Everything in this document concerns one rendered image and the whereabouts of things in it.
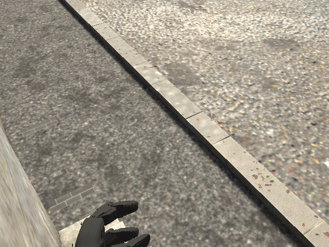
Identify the left robot hand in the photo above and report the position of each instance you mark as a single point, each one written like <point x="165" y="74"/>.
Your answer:
<point x="92" y="232"/>

